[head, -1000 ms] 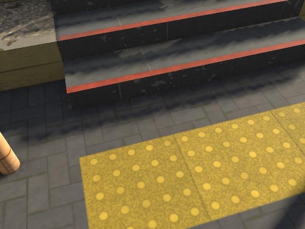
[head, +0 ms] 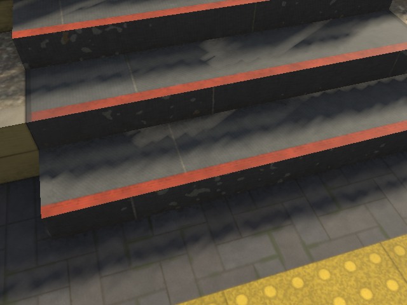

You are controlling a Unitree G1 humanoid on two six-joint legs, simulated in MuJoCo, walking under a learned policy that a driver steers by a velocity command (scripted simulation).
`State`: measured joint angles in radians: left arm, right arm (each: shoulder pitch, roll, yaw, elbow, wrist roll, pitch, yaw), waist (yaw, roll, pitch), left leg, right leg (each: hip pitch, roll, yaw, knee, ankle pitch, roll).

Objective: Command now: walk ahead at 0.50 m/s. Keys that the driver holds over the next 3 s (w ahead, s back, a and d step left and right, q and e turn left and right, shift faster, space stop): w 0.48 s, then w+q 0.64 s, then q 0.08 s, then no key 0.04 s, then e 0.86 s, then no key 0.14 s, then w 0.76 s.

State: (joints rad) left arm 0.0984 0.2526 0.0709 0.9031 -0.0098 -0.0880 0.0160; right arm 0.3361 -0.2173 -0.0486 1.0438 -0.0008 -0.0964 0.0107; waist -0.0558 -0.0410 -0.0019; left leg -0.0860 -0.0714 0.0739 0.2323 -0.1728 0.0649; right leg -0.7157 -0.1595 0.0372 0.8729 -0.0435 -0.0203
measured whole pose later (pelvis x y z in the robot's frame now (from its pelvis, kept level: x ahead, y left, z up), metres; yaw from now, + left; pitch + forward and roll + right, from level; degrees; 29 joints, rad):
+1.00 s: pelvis +0.54 +0.00 +0.00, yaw +14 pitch +1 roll +0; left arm 0.11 0.25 0.03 0.87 0.05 -0.06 -0.01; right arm 0.29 -0.25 -0.07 0.95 0.00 -0.06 0.01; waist -0.02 -0.04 0.06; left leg -0.19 -0.12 -0.02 0.34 -0.16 0.12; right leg -0.55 -0.09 0.01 1.00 -0.27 0.03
